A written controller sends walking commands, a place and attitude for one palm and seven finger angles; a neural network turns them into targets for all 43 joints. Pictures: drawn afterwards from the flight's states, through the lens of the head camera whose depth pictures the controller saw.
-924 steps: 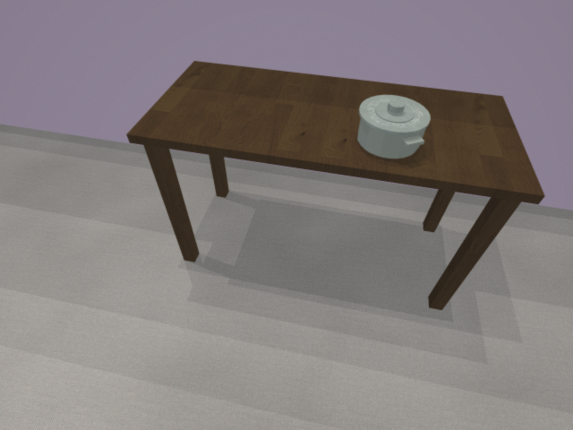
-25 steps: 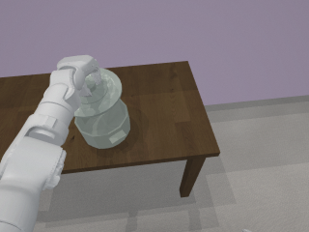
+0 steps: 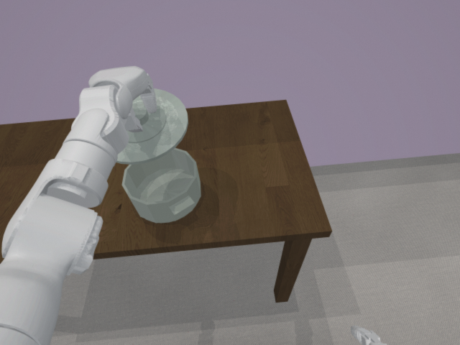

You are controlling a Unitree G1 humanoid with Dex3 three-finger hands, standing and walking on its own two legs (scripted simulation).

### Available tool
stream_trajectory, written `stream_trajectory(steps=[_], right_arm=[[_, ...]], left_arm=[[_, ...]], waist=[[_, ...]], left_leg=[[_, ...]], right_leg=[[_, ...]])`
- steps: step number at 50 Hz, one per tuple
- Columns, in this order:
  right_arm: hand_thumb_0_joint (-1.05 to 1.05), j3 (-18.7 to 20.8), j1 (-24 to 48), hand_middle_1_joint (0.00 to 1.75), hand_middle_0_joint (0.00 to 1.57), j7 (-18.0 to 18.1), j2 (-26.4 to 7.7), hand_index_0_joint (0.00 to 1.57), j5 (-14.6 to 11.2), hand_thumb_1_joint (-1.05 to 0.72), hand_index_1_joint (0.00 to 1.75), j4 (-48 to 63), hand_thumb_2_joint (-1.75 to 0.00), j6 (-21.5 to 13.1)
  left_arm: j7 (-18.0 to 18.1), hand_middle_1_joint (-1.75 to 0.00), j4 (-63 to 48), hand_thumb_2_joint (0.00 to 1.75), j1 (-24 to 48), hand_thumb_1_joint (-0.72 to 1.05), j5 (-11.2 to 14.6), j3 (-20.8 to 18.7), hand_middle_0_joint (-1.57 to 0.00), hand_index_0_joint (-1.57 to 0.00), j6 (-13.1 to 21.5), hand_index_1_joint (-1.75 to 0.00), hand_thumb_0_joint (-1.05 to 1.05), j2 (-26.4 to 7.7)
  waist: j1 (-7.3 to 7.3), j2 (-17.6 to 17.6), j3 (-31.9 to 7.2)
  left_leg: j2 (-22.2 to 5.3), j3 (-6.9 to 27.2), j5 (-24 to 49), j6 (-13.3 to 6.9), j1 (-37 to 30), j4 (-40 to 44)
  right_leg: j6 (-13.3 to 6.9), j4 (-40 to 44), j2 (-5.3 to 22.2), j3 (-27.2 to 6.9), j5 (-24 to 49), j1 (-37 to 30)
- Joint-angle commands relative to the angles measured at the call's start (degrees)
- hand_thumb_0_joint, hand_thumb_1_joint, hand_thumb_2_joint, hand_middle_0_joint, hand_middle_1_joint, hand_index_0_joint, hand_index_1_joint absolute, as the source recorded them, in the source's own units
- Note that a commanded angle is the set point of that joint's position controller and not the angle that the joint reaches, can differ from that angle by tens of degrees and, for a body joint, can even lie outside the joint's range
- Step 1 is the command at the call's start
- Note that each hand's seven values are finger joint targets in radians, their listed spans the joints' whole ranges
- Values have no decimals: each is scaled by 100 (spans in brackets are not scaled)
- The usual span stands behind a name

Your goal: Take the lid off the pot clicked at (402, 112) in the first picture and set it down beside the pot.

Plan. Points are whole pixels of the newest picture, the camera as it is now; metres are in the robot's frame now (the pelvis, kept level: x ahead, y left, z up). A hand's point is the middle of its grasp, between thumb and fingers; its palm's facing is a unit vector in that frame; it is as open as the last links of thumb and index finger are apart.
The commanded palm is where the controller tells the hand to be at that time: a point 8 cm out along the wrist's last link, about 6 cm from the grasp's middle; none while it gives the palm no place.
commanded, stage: lift the lid straight up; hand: left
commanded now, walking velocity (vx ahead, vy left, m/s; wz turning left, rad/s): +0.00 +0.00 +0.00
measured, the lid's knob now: (136, 115) +0.50 +0.17 +0.15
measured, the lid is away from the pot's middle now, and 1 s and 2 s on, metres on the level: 0.01 0.09 0.21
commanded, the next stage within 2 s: move the lid sideways beside the pot in 0.14 s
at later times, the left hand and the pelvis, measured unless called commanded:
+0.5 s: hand (123, 113) +0.48 +0.19 +0.17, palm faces -0.27 -0.05 -0.96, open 7.0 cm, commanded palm +0.46 +0.20 +0.23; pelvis +0.00 +0.00 +0.00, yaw -1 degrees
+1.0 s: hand (81, 121) +0.46 +0.26 +0.17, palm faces -0.29 -0.05 -0.96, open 7.0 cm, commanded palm +0.46 +0.26 +0.23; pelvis +0.00 +0.01 +0.00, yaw +0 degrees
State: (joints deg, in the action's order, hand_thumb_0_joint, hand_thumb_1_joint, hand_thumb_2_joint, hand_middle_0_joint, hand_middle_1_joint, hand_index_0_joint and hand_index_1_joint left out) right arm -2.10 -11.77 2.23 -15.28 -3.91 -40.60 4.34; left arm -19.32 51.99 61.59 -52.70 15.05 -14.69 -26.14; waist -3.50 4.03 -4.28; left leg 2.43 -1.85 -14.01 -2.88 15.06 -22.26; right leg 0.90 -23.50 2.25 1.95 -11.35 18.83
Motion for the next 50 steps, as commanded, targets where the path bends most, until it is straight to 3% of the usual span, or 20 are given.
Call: stream_trajectory(steps=[1,3,6,8,10,13,14,16,19,22,23,26,29,35,40,42,43,46,48,50], right_arm=[[0,189,177,30,20,105,-738,20,-23,-90,30,599,-90,-170],[0,159,167,30,20,169,-760,20,-19,-90,30,613,-90,-152],[0,173,199,30,20,205,-642,20,-22,-90,30,746,-90,-313],[0,209,53,30,20,201,-652,20,9,-90,30,685,-90,-373],[0,189,17,30,20,238,-687,20,9,-90,30,623,-90,-347],[0,177,0,30,20,223,-715,20,-17,-90,30,518,-90,-314],[0,168,-10,30,20,213,-748,20,-32,-90,30,478,-90,-282],[0,160,28,30,20,223,-780,20,-20,-90,30,537,-90,-290],[0,175,10,30,20,241,-762,20,-8,-90,30,597,-90,-298],[0,226,16,30,20,248,-756,20,36,-90,30,739,-90,-370],[0,235,6,30,20,260,-770,20,39,-90,30,725,-90,-339],[0,239,10,30,20,233,-781,20,-6,-90,30,720,-90,-266],[0,234,1,30,20,220,-860,20,-29,-90,30,656,-90,-171],[0,280,36,30,20,213,-789,20,-41,-90,30,766,-90,-148],[0,252,-52,30,20,257,-841,20,-70,-90,30,652,-90,-73],[0,252,-55,30,20,236,-848,20,-60,-90,30,678,-90,-100],[0,248,-43,30,20,232,-829,20,-57,-90,30,658,-90,-96],[0,285,-122,30,20,205,-849,20,-30,-90,30,665,-90,-110],[0,255,-122,30,20,183,-884,20,-24,-90,30,652,-90,-24],[0,244,-84,30,20,190,-880,20,-42,-90,30,648,-90,18]], left_arm=[[117,-107,-675,68,3209,84,-77,-452,-90,-88,-18,-106,0,-1265],[85,-107,-753,68,3469,84,-87,-644,-90,-88,59,-106,0,-1668],[105,-107,-1499,68,4138,84,-104,-329,-90,-88,354,-106,0,-1378],[198,-107,-1612,68,4172,84,-176,-495,-90,-88,479,-106,0,-1582],[265,-107,-1127,68,3817,84,-171,-759,-90,-88,465,-106,0,-1838],[334,-107,-535,68,3555,84,-94,-619,-90,-88,347,-106,0,-1577],[366,-107,-430,68,3529,84,-137,-670,-90,-88,283,-106,0,-1687],[385,-107,-370,68,3522,84,-200,-807,-90,-88,248,-106,0,-1884],[342,-107,-667,68,3771,84,-314,-775,-90,-88,285,-106,0,-2010],[291,-107,-1261,68,3714,84,-330,-1190,-90,-88,489,-106,0,-2503],[262,-107,-1135,68,3521,84,-346,-1283,-90,-88,502,-106,0,-2613],[111,-107,-749,68,3021,84,-250,-895,-90,-88,447,-106,0,-2086],[30,-107,-640,68,2965,84,-216,-1046,-90,-88,411,-106,0,-2376],[-41,-107,-1652,68,3414,84,-242,-874,-90,-88,719,-106,0,-2302],[-76,-107,-1036,68,3335,84,-125,-1037,-90,-88,755,-106,0,-2545],[-28,-107,-1292,68,3486,84,-158,-1084,-90,-88,850,-106,0,-2655],[-31,-107,-1264,68,3557,84,-201,-911,-90,-88,870,-106,0,-2469],[-36,-107,-1271,68,3361,84,-225,-1002,-90,-88,946,-106,0,-2508],[-38,-107,-1029,68,3151,84,-228,-1297,-90,-88,955,-106,0,-2892],[-88,-107,-925,68,3143,84,-181,-1205,-90,-88,947,-106,0,-2797]], waist=[[-129,-569,-1756],[-127,-633,-1965],[-196,-174,-2443],[-170,7,-2650],[-123,-187,-2507],[-145,-377,-1978],[-134,-432,-1823],[-82,-372,-1849],[-94,-317,-2324],[10,-132,-3038],[26,-316,-3075],[-58,-360,-2431],[-55,-585,-1999],[-137,115,-2553],[-172,-178,-2129],[-143,113,-2346],[-177,237,-2350],[-156,307,-2395],[-95,129,-2426],[-105,-57,-2249]], left_leg=[[-114,241,1883,-65,-578,36],[-83,215,1604,-96,-550,110],[-98,296,1979,-95,-976,20],[-129,355,2218,-70,-1243,-10],[-121,300,2043,-77,-981,22],[-145,250,1744,-52,-645,114],[-163,243,1625,-45,-516,156],[-132,238,1579,-50,-384,172],[-122,229,1775,-88,-596,135],[-128,283,2471,-138,-1008,-13],[-136,285,2615,-151,-977,-25],[-152,235,2634,-151,-743,-25],[-138,184,2149,-170,-569,14],[-189,351,2975,-156,-1307,-152],[-170,311,2385,-147,-966,-60],[-182,372,2753,-100,-1149,-98],[-191,388,2897,-79,-1248,-128],[-236,470,3325,-20,-1400,-209],[-224,466,3217,-25,-1257,-169],[-231,437,3028,-50,-1073,-124]], right_leg=[[-302,8,-131,-23,1813,-896],[-281,22,-109,-81,1741,-1126],[-308,-5,-115,-94,1822,-1045],[-315,-2,-140,-81,1838,-1031],[-315,14,-140,-86,1854,-1156],[-303,51,-150,-41,1651,-944],[-307,65,-145,-32,1580,-911],[-326,61,-128,-73,1596,-1028],[-306,21,-112,-119,1829,-1266],[-294,-50,-93,-180,2338,-1620],[-280,-60,-92,-164,2440,-1707],[-275,36,-100,-110,2424,-1396],[-265,69,-108,-83,2253,-1298],[-286,51,-139,-82,2215,-1085],[-306,115,-159,-13,1974,-1005],[-322,72,-156,-20,2027,-986],[-325,84,-165,-13,2010,-864],[-343,98,-182,13,2013,-728],[-331,76,-183,11,2023,-924],[-323,97,-162,30,2033,-950]])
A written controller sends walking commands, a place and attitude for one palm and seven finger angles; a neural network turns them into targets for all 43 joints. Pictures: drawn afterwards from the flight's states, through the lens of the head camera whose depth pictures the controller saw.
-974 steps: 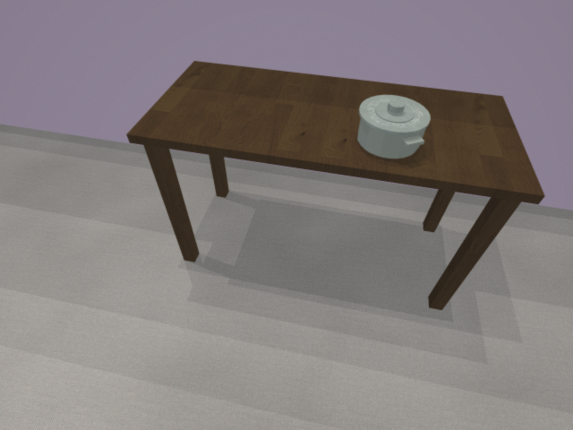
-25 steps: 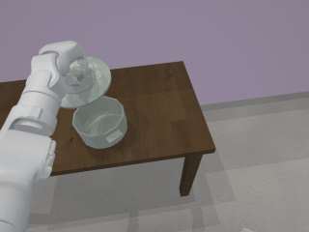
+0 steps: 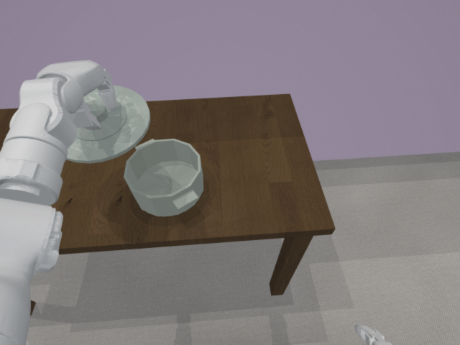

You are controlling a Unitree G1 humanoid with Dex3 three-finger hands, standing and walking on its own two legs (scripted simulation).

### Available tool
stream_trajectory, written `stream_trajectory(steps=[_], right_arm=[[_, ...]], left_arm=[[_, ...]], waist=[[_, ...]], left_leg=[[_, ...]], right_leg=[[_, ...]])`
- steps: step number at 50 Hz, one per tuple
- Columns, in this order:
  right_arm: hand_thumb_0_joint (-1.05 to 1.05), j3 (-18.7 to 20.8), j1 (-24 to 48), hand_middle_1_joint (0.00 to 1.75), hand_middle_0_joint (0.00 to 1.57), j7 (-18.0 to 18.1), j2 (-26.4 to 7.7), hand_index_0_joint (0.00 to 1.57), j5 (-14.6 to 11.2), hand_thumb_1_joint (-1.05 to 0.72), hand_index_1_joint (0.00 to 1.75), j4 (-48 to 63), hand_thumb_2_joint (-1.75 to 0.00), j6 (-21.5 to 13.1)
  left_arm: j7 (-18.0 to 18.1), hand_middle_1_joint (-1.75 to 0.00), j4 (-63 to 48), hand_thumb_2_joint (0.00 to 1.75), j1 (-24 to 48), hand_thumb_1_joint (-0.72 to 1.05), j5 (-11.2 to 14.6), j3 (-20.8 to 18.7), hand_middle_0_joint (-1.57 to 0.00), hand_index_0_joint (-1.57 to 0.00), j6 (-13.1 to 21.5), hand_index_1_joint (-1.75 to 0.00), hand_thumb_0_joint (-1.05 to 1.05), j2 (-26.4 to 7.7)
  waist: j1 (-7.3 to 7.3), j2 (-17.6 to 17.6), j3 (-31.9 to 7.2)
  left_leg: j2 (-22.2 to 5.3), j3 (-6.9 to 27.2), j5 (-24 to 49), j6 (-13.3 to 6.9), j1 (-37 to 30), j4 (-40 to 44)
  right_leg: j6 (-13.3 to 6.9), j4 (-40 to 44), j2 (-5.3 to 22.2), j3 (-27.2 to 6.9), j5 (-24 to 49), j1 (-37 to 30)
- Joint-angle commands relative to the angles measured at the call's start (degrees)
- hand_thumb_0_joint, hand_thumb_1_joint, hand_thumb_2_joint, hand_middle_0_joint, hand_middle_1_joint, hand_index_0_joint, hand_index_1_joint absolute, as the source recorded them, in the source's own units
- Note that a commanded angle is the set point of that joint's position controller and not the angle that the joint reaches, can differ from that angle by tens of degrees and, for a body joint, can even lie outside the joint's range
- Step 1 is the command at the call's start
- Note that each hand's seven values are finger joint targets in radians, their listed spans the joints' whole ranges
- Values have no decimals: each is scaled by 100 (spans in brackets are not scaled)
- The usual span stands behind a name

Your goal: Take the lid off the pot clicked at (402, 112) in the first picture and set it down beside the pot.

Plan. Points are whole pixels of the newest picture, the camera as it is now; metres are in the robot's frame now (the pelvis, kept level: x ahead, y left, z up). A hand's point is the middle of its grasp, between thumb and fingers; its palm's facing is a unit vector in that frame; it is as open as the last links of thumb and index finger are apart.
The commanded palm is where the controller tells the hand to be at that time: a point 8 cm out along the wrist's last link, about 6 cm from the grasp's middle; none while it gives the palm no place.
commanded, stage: move the lid sideways beside the pot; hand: left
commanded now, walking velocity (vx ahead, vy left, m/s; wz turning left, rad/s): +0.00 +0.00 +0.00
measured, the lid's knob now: (94, 112) +0.50 +0.25 +0.14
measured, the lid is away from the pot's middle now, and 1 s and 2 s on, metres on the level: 0.09 0.21 0.23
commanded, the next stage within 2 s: lower the lid onto the table in 1.30 s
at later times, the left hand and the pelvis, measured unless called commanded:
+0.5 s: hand (54, 113) +0.46 +0.29 +0.17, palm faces -0.31 -0.06 -0.95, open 7.0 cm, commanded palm +0.46 +0.30 +0.23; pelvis +0.00 +0.00 +0.00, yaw +0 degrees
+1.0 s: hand (13, 122) +0.45 +0.36 +0.16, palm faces -0.36 -0.09 -0.93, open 7.0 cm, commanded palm +0.46 +0.36 +0.23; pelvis +0.01 +0.01 +0.00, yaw +0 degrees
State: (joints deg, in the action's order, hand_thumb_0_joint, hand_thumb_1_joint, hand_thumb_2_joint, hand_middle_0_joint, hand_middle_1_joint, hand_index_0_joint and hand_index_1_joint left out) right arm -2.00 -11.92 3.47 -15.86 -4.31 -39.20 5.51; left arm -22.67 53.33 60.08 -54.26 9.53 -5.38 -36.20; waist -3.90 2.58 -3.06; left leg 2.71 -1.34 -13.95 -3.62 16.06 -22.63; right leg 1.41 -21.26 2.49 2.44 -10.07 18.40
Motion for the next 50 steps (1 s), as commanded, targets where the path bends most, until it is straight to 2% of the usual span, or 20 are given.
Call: stream_trajectory(steps=[1,6,8,10,13,15,16,18,21,24,27,30,31,33,35,40,42,46,49,50], right_arm=[[0,250,-20,30,20,35,-821,20,-10,-90,30,570,-90,-104],[0,297,-73,30,20,-2,-854,20,25,-90,30,626,-90,-83],[0,273,-115,30,20,13,-863,20,27,-90,30,560,-90,-33],[0,249,-125,30,20,55,-881,20,-7,-90,30,513,-90,22],[0,257,-155,30,20,79,-918,20,-36,-90,30,444,-90,39],[0,267,-198,30,20,125,-938,20,-31,-90,30,453,-90,3],[0,268,-194,30,20,148,-974,20,-25,-90,30,506,-90,-13],[0,262,-217,30,20,187,-943,20,2,-90,30,530,-90,-8],[0,297,-262,30,20,181,-926,20,-13,-90,30,508,-90,-18],[0,269,-316,30,20,169,-983,20,-53,-90,30,395,-90,49],[0,289,-291,30,20,166,-1020,20,-60,-90,30,421,-90,81],[0,300,-314,30,20,212,-1031,20,-72,-90,30,399,-90,101],[0,312,-292,30,20,210,-1049,20,-76,-90,30,438,-90,95],[0,302,-360,30,20,246,-1066,20,-56,-90,30,382,-90,131],[0,295,-336,30,20,262,-1072,20,-63,-90,30,380,-90,144],[0,253,-321,30,20,272,-1095,20,-108,-90,30,320,-90,202],[0,267,-364,30,20,262,-1129,20,-102,-90,30,307,-90,236],[0,312,-371,30,20,251,-1088,20,-91,-90,30,346,-90,242],[0,300,-467,30,20,260,-1111,20,-70,-90,30,241,-90,279],[0,291,-463,30,20,267,-1146,20,-79,-90,30,240,-90,296]], left_arm=[[229,-107,-1319,68,3403,84,10,-438,-90,-88,57,-106,0,-1541],[241,-107,-1691,68,3314,84,-37,-738,-90,-88,182,-106,0,-1899],[229,-107,-1322,68,3031,84,-27,-907,-90,-88,191,-106,0,-2092],[183,-107,-860,68,2932,84,3,-840,-90,-88,162,-106,0,-2066],[171,-107,-730,68,3259,84,-36,-593,-90,-88,180,-106,0,-1922],[183,-107,-880,68,3456,84,-73,-738,-90,-88,256,-106,0,-2213],[222,-107,-1018,68,3446,84,-95,-1053,-90,-88,352,-106,0,-2641],[267,-107,-1260,68,3583,84,-154,-1208,-90,-88,504,-106,0,-2898],[249,-107,-1058,68,3288,84,-136,-1012,-90,-88,570,-106,0,-2605],[161,-107,-363,68,2950,84,-88,-904,-90,-88,498,-106,0,-2513],[124,-107,-672,68,3154,84,-92,-927,-90,-88,538,-106,0,-2655],[65,-107,-723,68,3231,84,-101,-971,-90,-88,616,-106,0,-2784],[52,-107,-963,68,3282,84,-42,-984,-90,-88,686,-106,0,-2811],[53,-107,-746,68,3153,84,-57,-1225,-90,-88,762,-106,0,-3153],[46,-107,-770,68,3153,84,-46,-1372,-90,-88,819,-106,0,-3386],[-2,-107,-296,68,2899,84,-84,-1178,-90,-88,868,-106,0,-3306],[-13,-107,-515,68,2979,84,-77,-1335,-90,-88,945,-106,0,-3537],[-63,-107,-983,68,3221,84,-52,-1300,-90,-88,1106,-106,0,-3462],[-112,-107,-452,68,2879,84,11,-1421,-90,-88,1146,-106,0,-3537],[-120,-107,-459,68,2853,84,42,-1603,-90,-88,1173,-106,0,-3804]], waist=[[-91,359,-2411],[-39,575,-2715],[-20,278,-2583],[-48,-87,-2146],[-121,21,-1917],[-100,88,-2166],[-30,177,-2321],[-5,386,-2826],[-70,544,-2610],[-83,300,-1953],[-80,482,-2167],[-104,351,-2318],[-101,521,-2426],[-94,321,-2556],[-50,428,-2494],[-95,434,-2046],[-81,544,-2327],[-98,1039,-2699],[-113,603,-2417],[-73,434,-2463]], left_leg=[[-259,410,3259,61,-1292,-115],[-281,511,3732,107,-1662,-188],[-275,494,3552,68,-1476,-152],[-256,384,2832,1,-1041,-42],[-254,386,2447,19,-938,42],[-225,367,2226,-20,-983,56],[-222,393,2439,-17,-991,30],[-214,411,2844,-23,-1221,-6],[-265,457,3279,26,-1341,-99],[-253,376,2555,-18,-934,-32],[-230,383,2655,-19,-982,-68],[-244,383,2725,-64,-1074,-116],[-248,407,3027,-52,-1197,-164],[-233,383,3052,-91,-1137,-181],[-240,365,3013,-109,-1064,-176],[-240,316,2724,-93,-788,-210],[-258,354,3073,-76,-924,-271],[-309,491,3944,1,-1495,-417],[-307,455,3547,-61,-1254,-433],[-287,427,3461,-103,-1107,-428]], right_leg=[[-392,-122,-183,-30,1908,-780],[-398,-116,-213,-17,1865,-747],[-373,-104,-214,-7,1860,-876],[-365,-46,-198,19,1736,-910],[-382,-12,-215,38,1452,-687],[-388,9,-210,-6,1423,-843],[-414,-11,-198,-29,1569,-994],[-397,-66,-195,-58,1826,-1249],[-392,-6,-206,-17,1818,-963],[-387,50,-224,27,1515,-765],[-398,0,-214,5,1623,-851],[-375,18,-227,0,1673,-876],[-385,14,-223,-15,1813,-867],[-350,-13,-243,-20,1917,-1036],[-352,-20,-221,-19,1972,-1093],[-359,-1,-241,19,1787,-874],[-348,-68,-247,14,1907,-936],[-350,-62,-271,61,1918,-631],[-312,-39,-306,94,1734,-566],[-308,-69,-290,67,1884,-766]])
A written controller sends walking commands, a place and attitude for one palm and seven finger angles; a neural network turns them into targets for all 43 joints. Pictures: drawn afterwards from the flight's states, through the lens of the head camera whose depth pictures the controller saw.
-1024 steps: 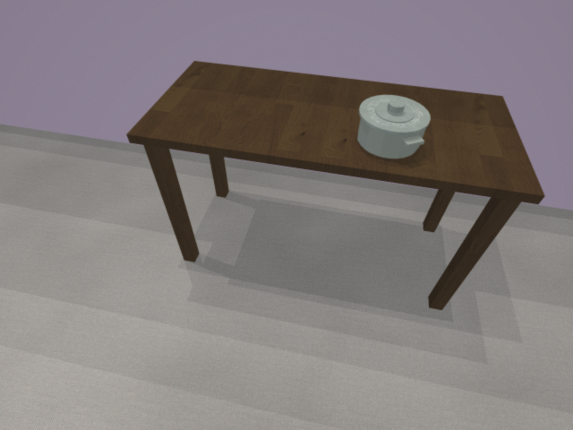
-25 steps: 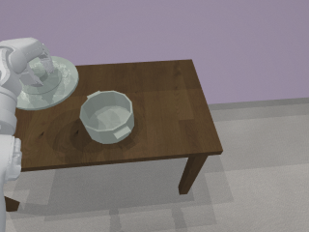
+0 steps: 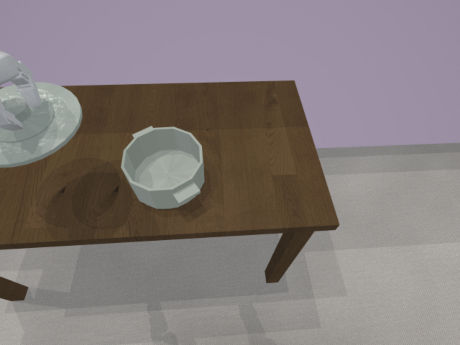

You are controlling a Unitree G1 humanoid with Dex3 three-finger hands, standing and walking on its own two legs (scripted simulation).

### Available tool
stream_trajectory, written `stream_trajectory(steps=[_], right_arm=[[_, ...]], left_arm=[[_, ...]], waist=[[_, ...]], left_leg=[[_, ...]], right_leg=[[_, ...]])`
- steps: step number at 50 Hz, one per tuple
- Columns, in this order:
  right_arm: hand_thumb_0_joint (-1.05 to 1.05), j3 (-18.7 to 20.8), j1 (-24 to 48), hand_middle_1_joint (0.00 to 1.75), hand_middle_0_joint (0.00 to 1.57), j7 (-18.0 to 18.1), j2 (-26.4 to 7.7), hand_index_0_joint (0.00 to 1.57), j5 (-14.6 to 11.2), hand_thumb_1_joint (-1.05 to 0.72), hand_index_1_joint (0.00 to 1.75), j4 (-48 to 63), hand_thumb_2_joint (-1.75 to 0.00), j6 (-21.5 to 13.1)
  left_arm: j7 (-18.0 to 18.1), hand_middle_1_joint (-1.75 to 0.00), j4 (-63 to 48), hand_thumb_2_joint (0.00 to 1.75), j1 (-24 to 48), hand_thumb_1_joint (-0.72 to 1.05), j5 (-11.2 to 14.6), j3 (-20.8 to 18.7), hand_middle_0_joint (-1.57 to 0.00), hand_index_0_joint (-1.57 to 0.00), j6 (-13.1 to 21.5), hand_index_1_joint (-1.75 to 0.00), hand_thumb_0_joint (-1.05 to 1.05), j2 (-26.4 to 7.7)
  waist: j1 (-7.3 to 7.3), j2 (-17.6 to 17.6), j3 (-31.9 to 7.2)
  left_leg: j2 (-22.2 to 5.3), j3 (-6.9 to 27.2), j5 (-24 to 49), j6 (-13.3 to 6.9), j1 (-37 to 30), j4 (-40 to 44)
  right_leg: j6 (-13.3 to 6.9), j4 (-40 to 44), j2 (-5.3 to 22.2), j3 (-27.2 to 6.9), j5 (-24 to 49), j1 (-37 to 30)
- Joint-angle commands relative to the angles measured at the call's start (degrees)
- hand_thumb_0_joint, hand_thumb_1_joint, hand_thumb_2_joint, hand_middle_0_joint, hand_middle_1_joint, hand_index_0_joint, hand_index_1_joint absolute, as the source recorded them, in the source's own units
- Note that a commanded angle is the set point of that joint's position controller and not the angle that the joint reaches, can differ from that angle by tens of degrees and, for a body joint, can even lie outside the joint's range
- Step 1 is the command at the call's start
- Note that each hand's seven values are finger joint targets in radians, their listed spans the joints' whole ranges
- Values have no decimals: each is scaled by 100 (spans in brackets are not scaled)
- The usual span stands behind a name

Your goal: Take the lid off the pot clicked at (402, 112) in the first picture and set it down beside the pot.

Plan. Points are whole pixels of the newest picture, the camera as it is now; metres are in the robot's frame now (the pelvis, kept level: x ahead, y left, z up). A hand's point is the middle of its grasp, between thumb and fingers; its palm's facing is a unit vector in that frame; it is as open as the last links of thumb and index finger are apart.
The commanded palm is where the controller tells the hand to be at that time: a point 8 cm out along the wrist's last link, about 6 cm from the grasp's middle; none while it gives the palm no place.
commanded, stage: move the lid sideways beside the pot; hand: left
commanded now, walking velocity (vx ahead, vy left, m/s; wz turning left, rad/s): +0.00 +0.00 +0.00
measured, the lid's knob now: (14, 110) +0.47 +0.36 +0.13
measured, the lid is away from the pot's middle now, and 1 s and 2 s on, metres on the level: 0.21 0.23 0.24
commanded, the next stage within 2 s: lower the lid onto the table in 0.30 s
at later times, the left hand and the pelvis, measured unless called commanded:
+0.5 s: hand out of the picture +0.45 +0.36 +0.16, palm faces -0.37 -0.11 -0.92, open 7.0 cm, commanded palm +0.47 +0.36 +0.22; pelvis +0.00 +0.01 +0.00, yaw +0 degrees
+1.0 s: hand (3, 125) +0.44 +0.36 +0.13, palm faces -0.39 -0.11 -0.91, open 7.0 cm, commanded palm +0.46 +0.37 +0.18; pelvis +0.00 +0.01 +0.00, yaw +0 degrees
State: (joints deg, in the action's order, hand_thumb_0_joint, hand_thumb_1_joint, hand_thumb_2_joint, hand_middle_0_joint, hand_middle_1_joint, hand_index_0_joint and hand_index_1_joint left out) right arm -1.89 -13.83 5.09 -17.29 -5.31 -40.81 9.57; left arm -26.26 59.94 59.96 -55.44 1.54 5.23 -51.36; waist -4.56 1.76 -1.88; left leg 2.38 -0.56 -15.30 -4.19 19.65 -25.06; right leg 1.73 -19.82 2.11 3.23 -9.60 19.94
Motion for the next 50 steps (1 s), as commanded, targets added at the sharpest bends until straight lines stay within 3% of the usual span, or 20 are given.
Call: stream_trajectory(steps=[1,3,5,6,9,11,13,15,18,21,24,28,31,33,35,37,43,45,46,50], right_arm=[[0,268,-238,30,20,108,-1012,20,6,-90,30,421,-90,-89],[0,261,-273,30,20,100,-994,20,-7,-90,30,326,-90,-68],[0,269,-304,30,20,91,-1012,20,-19,-90,30,297,-90,-63],[0,277,-280,30,20,87,-1031,20,-18,-90,30,327,-90,-78],[0,271,-369,30,20,105,-986,20,39,-90,30,362,-90,-77],[0,282,-348,30,20,94,-984,20,46,-90,30,376,-90,-87],[0,277,-369,30,20,74,-1011,20,32,-90,30,321,-90,-33],[0,286,-359,30,20,58,-1015,20,15,-90,30,321,-90,-34],[0,295,-436,30,20,34,-1018,20,33,-90,30,306,-90,-12],[0,297,-422,30,20,46,-994,20,29,-90,30,331,-90,-35],[0,262,-440,30,20,64,-1040,20,20,-90,30,341,-90,3],[0,293,-479,30,20,64,-1022,20,47,-90,30,345,-90,15],[0,296,-491,30,20,66,-998,20,89,-90,30,444,-90,-26],[0,295,-474,30,20,51,-982,20,94,-90,30,434,-90,26],[0,295,-466,30,20,56,-1004,20,45,-90,30,386,-90,23],[0,317,-536,30,20,41,-1026,20,34,-90,30,353,-90,15],[0,334,-548,30,20,112,-1031,20,77,-90,30,373,-90,55],[0,358,-568,30,20,130,-1010,20,76,-90,30,327,-90,48],[0,362,-563,30,20,113,-1008,20,73,-90,30,339,-90,36],[0,290,-563,30,20,130,-1021,20,46,-90,30,309,-90,28]], left_arm=[[239,-107,-1037,68,2822,84,156,-775,-90,-88,124,-106,0,-2285],[201,-107,-850,68,2982,84,131,-304,-90,-88,81,-106,0,-1811],[208,-107,-1017,68,3146,84,74,-287,-90,-88,84,-106,0,-1861],[233,-107,-1253,68,3216,84,46,-430,-90,-88,149,-106,0,-2043],[298,-107,-1404,68,3182,84,5,-869,-90,-88,273,-106,0,-2494],[256,-107,-1362,68,3109,84,97,-758,-90,-88,313,-106,0,-2306],[216,-107,-975,68,2959,84,133,-653,-90,-88,252,-106,0,-2176],[179,-107,-930,68,2986,84,135,-487,-90,-88,203,-106,0,-2016],[230,-107,-1215,68,3139,84,51,-582,-90,-88,245,-106,0,-2153],[208,-107,-1071,68,3099,84,71,-429,-90,-88,260,-106,0,-1928],[197,-107,-753,68,2884,84,124,-641,-90,-88,237,-106,0,-2240],[297,-107,-1301,68,3325,84,-23,-610,-90,-88,329,-106,0,-2279],[408,-107,-1293,68,2898,84,-81,-1144,-90,-88,487,-106,0,-2745],[414,-107,-1002,68,2730,84,14,-1075,-90,-88,434,-106,0,-2568],[365,-107,-722,68,2723,84,74,-606,-90,-88,316,-106,0,-2080],[346,-107,-697,68,2718,84,50,-359,-90,-88,265,-106,0,-1813],[398,-107,-1269,68,2824,84,89,-1060,-90,-88,500,-106,0,-2612],[393,-107,-1200,68,2841,84,118,-800,-90,-88,516,-106,0,-2255],[418,-107,-1312,68,2824,84,103,-882,-90,-88,562,-106,0,-2348],[477,-107,-575,68,2331,84,35,-793,-90,-88,501,-106,0,-2266]], waist=[[-28,554,-2556],[-138,630,-2238],[-132,808,-2227],[-82,1089,-2391],[-7,1140,-2995],[-30,1139,-2891],[-77,748,-2615],[-76,752,-2368],[-52,948,-2641],[-103,956,-2513],[-55,418,-2475],[-61,1101,-2798],[52,1244,-2966],[22,981,-2827],[-65,790,-2311],[-117,799,-2239],[-25,884,-3010],[-108,944,-2841],[-70,1163,-2835],[-81,732,-2248]], left_leg=[[-242,327,3702,-41,-1392,-204],[-259,301,3511,-19,-1323,-184],[-292,346,3486,23,-1427,-179],[-301,388,3889,77,-1614,-228],[-289,494,4446,111,-1921,-316],[-302,498,4606,120,-1925,-328],[-299,452,4085,78,-1646,-286],[-285,405,3733,45,-1484,-233],[-308,513,4348,157,-1764,-289],[-314,505,4294,170,-1731,-292],[-254,358,3374,7,-1203,-230],[-304,486,4183,175,-1685,-281],[-313,567,4789,224,-1896,-408],[-295,499,4378,156,-1647,-371],[-293,387,3589,85,-1270,-266],[-307,372,3677,107,-1368,-302],[-280,438,4147,78,-1612,-422],[-314,426,4083,100,-1676,-425],[-333,463,4388,160,-1766,-444],[-275,312,3395,50,-1120,-434]], right_leg=[[-354,-238,-241,-26,1945,-910],[-341,-193,-264,21,1744,-634],[-363,-178,-277,56,1538,-483],[-392,-212,-275,36,1634,-453],[-366,-276,-296,27,1772,-680],[-357,-244,-292,19,1855,-578],[-329,-210,-293,44,1656,-564],[-346,-178,-281,57,1577,-512],[-366,-241,-324,75,1646,-443],[-370,-202,-317,60,1573,-308],[-336,-251,-279,12,1610,-719],[-380,-292,-317,61,1627,-477],[-393,-328,-334,37,1705,-478],[-353,-311,-314,31,1663,-573],[-355,-232,-287,50,1493,-449],[-354,-242,-325,55,1436,-248],[-346,-382,-322,2,1744,-587],[-337,-330,-332,47,1588,-333],[-357,-337,-335,54,1594,-250],[-365,-350,-342,47,1399,-264]])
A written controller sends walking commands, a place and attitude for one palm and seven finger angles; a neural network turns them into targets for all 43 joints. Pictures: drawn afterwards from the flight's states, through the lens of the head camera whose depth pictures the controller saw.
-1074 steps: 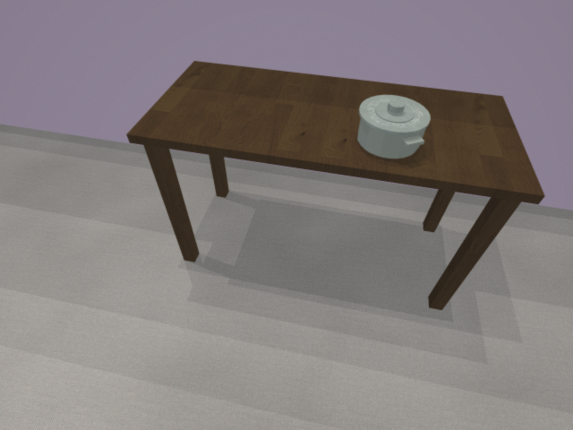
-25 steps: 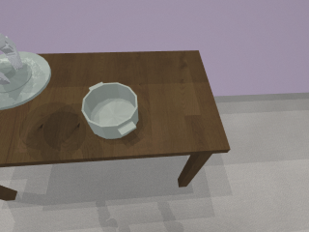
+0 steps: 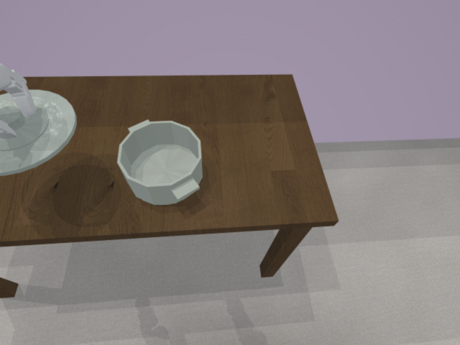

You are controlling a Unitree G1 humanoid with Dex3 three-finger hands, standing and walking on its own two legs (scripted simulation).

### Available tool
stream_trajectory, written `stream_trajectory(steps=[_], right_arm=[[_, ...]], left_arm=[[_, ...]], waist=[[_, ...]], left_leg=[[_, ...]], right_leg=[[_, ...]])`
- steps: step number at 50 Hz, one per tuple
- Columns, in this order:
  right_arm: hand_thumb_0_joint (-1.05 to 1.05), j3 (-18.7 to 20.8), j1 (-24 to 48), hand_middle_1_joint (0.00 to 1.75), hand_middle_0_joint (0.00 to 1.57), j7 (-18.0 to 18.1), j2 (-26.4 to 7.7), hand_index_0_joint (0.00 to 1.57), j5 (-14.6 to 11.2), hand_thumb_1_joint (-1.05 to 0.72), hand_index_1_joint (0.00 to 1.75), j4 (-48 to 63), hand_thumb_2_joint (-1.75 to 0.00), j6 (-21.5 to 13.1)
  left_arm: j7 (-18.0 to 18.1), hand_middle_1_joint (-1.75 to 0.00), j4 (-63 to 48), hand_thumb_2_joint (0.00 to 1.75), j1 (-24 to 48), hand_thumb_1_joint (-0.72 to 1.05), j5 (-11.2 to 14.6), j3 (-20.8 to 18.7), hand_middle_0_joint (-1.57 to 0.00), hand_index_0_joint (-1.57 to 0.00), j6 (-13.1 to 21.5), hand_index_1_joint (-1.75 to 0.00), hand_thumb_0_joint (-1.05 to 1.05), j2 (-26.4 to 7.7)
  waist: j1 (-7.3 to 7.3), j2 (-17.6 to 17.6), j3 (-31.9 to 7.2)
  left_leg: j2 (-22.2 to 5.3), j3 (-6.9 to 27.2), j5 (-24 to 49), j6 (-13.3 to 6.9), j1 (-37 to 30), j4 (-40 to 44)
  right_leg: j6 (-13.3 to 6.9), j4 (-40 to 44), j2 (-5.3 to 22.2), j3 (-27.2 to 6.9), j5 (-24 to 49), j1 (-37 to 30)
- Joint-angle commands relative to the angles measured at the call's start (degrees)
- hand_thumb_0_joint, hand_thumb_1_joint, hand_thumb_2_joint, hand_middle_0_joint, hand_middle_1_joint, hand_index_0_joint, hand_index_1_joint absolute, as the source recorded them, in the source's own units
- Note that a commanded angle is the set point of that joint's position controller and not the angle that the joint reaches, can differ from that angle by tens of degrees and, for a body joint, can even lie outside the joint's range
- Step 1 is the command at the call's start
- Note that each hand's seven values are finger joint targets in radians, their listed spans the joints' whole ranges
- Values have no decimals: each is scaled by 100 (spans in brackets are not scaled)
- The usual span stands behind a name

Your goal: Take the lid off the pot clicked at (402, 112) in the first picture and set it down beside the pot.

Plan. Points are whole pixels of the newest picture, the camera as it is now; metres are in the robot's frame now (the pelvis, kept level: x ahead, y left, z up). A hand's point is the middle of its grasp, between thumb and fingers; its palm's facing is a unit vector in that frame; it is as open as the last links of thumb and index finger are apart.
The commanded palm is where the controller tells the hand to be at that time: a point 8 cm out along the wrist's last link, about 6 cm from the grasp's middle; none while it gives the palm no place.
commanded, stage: lower the lid onto the table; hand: left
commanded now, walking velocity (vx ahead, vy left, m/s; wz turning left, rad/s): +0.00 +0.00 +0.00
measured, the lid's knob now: (8, 119) +0.47 +0.36 +0.10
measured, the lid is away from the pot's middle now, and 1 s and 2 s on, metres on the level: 0.23 0.24 0.23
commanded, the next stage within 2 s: none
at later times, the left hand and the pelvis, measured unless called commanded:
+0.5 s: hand (10, 137) +0.44 +0.36 +0.09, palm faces -0.47 -0.11 -0.88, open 7.1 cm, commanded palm +0.48 +0.37 +0.15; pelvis -0.01 +0.00 -0.01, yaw -1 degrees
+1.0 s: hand (12, 143) +0.45 +0.37 +0.06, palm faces -0.47 -0.13 -0.87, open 7.0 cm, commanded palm +0.49 +0.37 +0.12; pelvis +0.00 +0.01 -0.01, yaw -2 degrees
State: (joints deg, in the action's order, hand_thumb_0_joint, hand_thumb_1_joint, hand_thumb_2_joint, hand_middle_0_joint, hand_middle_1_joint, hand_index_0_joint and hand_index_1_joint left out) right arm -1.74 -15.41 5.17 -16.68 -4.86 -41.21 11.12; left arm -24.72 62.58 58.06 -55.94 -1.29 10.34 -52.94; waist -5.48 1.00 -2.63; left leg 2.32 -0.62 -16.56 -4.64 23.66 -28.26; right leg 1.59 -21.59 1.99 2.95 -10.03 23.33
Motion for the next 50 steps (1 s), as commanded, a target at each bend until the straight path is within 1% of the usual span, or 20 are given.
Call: stream_trajectory(steps=[1,4,6,10,16,19,21,23,24,27,29,32,35,39,41,43,45,47,48,50], right_arm=[[0,264,-396,30,20,128,-1096,20,-19,-90,30,366,-90,-125],[0,285,-436,30,20,141,-1101,20,-27,-90,30,327,-90,-139],[0,313,-442,30,20,163,-1094,20,3,-90,30,377,-90,-170],[0,305,-508,30,20,227,-1097,20,30,-90,30,369,-90,-153],[0,242,-528,30,20,199,-1109,20,-47,-90,30,323,-90,-188],[0,237,-583,30,20,223,-1117,20,-47,-90,30,357,-90,-180],[0,263,-610,30,20,245,-1132,20,-39,-90,30,377,-90,-177],[0,270,-728,30,20,303,-1144,20,-28,-90,30,360,-90,-183],[0,257,-720,30,20,328,-1138,20,-32,-90,30,364,-90,-193],[0,265,-792,30,20,373,-1151,20,-17,-90,30,321,-90,-196],[0,262,-816,30,20,359,-1109,20,-27,-90,30,285,-90,-220],[0,245,-845,30,20,322,-1138,20,-18,-90,30,278,-90,-200],[0,241,-872,30,20,294,-1127,20,-34,-90,30,311,-90,-182],[0,302,-975,30,20,287,-1148,20,15,-90,30,331,-90,-114],[0,333,-991,30,20,291,-1152,20,46,-90,30,316,-90,-92],[0,348,-1011,30,20,290,-1127,20,43,-90,30,265,-90,-89],[0,340,-1008,30,20,285,-1145,20,38,-90,30,237,-90,-88],[0,327,-1045,30,20,285,-1145,20,43,-90,30,242,-90,-74],[0,319,-1043,30,20,277,-1126,20,48,-90,30,220,-90,-84],[0,311,-1056,30,20,274,-1136,20,53,-90,30,243,-90,-81]], left_arm=[[325,-107,-889,68,2540,84,98,-460,-90,-88,-12,-106,0,-2091],[313,-107,-1164,68,2945,84,63,-97,-90,-88,-60,-106,0,-1769],[343,-107,-1556,68,3010,84,34,-410,-90,-88,57,-106,0,-2075],[402,-107,-1429,68,2802,84,175,-902,-90,-88,131,-106,0,-2559],[434,-107,-659,68,2338,84,21,-368,-90,-88,53,-106,0,-2049],[413,-107,-743,68,2434,84,-3,-318,-90,-88,39,-106,0,-2077],[402,-107,-1060,68,2562,84,41,-434,-90,-88,114,-106,0,-2195],[413,-107,-1093,68,2579,84,63,-677,-90,-88,175,-106,0,-2515],[410,-107,-999,68,2523,84,94,-743,-90,-88,185,-106,0,-2611],[475,-107,-1231,68,2629,84,90,-945,-90,-88,262,-106,0,-2850],[488,-107,-1047,68,2497,84,34,-686,-90,-88,266,-106,0,-2483],[508,-107,-845,68,2242,84,-29,-802,-90,-88,272,-106,0,-2614],[452,-107,-589,68,2133,84,-8,-486,-90,-88,201,-106,0,-2248],[459,-107,-1072,68,2280,84,-30,-925,-90,-88,318,-106,0,-2721],[468,-107,-1307,68,2324,84,36,-1030,-90,-88,391,-106,0,-2741],[459,-107,-982,68,2215,84,48,-819,-90,-88,378,-106,0,-2422],[464,-107,-875,68,2192,84,79,-782,-90,-88,363,-106,0,-2385],[523,-107,-958,68,2216,84,2,-780,-90,-88,386,-106,0,-2431],[526,-107,-858,68,2207,84,-28,-609,-90,-88,390,-106,0,-2224],[561,-107,-839,68,2141,84,-49,-817,-90,-88,419,-106,0,-2457]], waist=[[13,794,-2189],[-83,1038,-2226],[-10,1310,-2627],[17,905,-2990],[-40,847,-2016],[-69,821,-2206],[-61,1007,-2475],[-102,890,-2823],[-105,873,-2755],[-86,1083,-2969],[-127,1345,-2656],[-60,1237,-2486],[-116,1027,-2310],[-50,1265,-2954],[-51,1379,-3158],[-146,1235,-2864],[-146,1096,-2679],[-123,1248,-2770],[-151,1347,-2614],[-102,1227,-2680]], left_leg=[[-259,293,3479,92,-1410,-93],[-284,311,3254,121,-1541,-64],[-311,407,3931,183,-1945,-168],[-269,353,3697,65,-1730,-229],[-260,226,3167,92,-1129,-257],[-225,184,2785,57,-1034,-299],[-254,225,3123,66,-1245,-363],[-248,232,3168,33,-1305,-468],[-231,189,3009,10,-1157,-485],[-256,248,3414,39,-1298,-550],[-289,284,3609,119,-1384,-598],[-297,262,3723,129,-1254,-689],[-272,212,3349,107,-970,-692],[-297,328,4140,165,-1404,-840],[-345,406,4693,225,-1668,-877],[-364,384,4493,220,-1622,-913],[-367,338,4034,184,-1395,-877],[-349,359,4224,236,-1460,-897],[-362,369,4192,272,-1453,-899],[-359,389,4130,271,-1367,-934]], right_leg=[[-364,-204,-316,52,1538,-686],[-375,-184,-324,87,1280,-438],[-394,-238,-338,82,1420,-412],[-328,-329,-314,38,1641,-833],[-375,-357,-354,80,1311,-352],[-370,-428,-355,64,1212,-392],[-379,-485,-349,60,1307,-351],[-336,-556,-369,42,1373,-440],[-329,-570,-358,31,1380,-486],[-338,-635,-366,52,1513,-458],[-356,-615,-399,111,1331,-56],[-351,-676,-416,115,1337,15],[-351,-696,-419,116,1233,110],[-355,-812,-440,112,1491,45],[-350,-835,-445,123,1594,133],[-316,-791,-467,154,1345,420],[-320,-767,-455,154,1175,440],[-344,-815,-464,142,1221,482],[-362,-817,-474,178,1120,650],[-365,-846,-471,160,1086,572]])
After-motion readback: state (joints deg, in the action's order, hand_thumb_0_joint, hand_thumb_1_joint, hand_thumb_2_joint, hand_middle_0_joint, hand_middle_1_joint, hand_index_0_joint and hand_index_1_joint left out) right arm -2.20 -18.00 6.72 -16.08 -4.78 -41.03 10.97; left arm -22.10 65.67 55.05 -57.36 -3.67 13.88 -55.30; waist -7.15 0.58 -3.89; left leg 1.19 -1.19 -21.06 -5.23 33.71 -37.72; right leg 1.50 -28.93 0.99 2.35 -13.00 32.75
